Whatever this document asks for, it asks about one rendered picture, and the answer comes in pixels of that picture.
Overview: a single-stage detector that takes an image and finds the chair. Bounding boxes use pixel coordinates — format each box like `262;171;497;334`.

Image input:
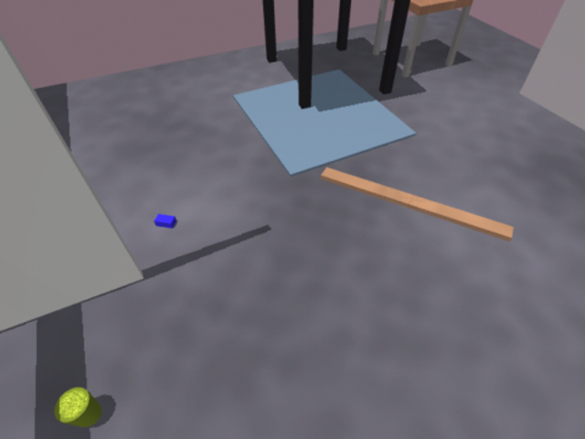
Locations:
373;0;473;78

